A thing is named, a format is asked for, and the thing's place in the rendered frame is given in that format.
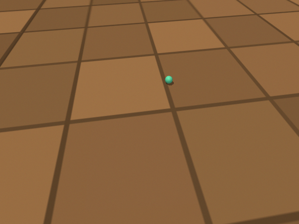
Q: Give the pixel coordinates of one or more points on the ball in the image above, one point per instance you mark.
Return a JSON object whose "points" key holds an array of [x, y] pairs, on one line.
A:
{"points": [[168, 79]]}

